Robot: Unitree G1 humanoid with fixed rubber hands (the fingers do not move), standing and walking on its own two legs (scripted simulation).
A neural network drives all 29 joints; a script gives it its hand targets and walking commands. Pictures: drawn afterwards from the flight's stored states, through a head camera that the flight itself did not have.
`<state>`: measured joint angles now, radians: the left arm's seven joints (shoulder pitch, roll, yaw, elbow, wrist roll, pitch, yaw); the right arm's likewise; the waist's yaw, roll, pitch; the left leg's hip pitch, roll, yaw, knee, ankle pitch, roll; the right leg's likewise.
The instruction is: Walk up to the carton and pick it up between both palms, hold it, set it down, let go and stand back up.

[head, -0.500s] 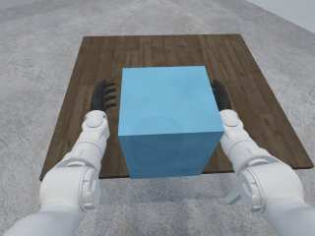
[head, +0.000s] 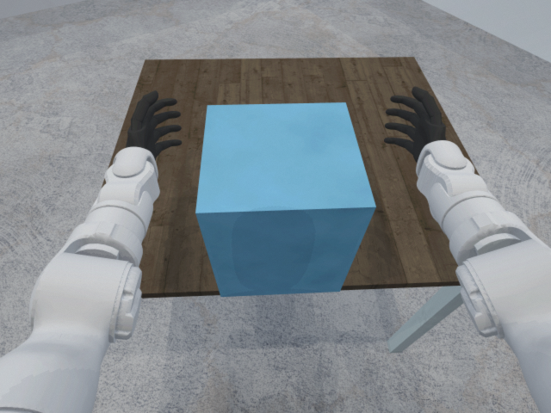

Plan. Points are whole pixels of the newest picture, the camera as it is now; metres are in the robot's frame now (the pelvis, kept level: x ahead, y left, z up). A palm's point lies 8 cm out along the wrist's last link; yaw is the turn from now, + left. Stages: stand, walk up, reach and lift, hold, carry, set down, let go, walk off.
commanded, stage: set down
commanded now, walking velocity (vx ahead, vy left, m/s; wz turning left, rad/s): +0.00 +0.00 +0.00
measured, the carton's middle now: (279, 206) +0.43 +0.05 +0.03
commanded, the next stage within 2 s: none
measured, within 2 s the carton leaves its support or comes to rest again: neither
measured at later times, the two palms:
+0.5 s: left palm (111, 72) +0.44 +0.25 +0.25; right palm (481, 85) +0.46 -0.18 +0.24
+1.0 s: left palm (110, 182) +0.37 +0.26 +0.14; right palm (439, 184) +0.40 -0.16 +0.14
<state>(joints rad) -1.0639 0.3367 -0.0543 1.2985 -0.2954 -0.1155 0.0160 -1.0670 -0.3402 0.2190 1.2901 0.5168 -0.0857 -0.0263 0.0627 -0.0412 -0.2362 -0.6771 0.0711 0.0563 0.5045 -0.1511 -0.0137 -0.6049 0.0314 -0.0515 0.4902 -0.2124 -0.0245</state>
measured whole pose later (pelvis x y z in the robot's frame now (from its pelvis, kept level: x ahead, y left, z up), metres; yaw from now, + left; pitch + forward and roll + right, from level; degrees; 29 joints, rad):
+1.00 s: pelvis +0.00 +0.01 +0.02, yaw +2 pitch +2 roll -1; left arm -0.59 0.32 0.10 0.50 -0.18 0.36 0.02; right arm -0.62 -0.24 -0.03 0.69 0.30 0.18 -0.09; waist 0.03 -0.04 -0.06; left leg -0.29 0.04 0.04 0.38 -0.12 -0.01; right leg -0.20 0.01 -0.07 0.34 -0.18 -0.01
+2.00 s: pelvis +0.03 +0.01 +0.02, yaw +0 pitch -2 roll +0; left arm 0.15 0.23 0.03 0.31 -0.15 -0.16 0.02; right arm 0.16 -0.16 0.03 0.35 0.22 -0.20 -0.02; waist 0.05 -0.03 -0.01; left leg -0.13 0.03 0.08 0.34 -0.18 -0.01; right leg -0.06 0.00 -0.03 0.33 -0.23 -0.01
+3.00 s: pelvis +0.04 +0.01 +0.02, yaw +0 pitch -3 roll +0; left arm 0.25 0.22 0.03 0.44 -0.04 -0.01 -0.02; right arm 0.23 -0.17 0.02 0.58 0.08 -0.22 0.00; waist 0.04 -0.02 0.03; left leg -0.08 0.04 0.08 0.33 -0.19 -0.02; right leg -0.01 0.01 -0.03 0.30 -0.24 -0.02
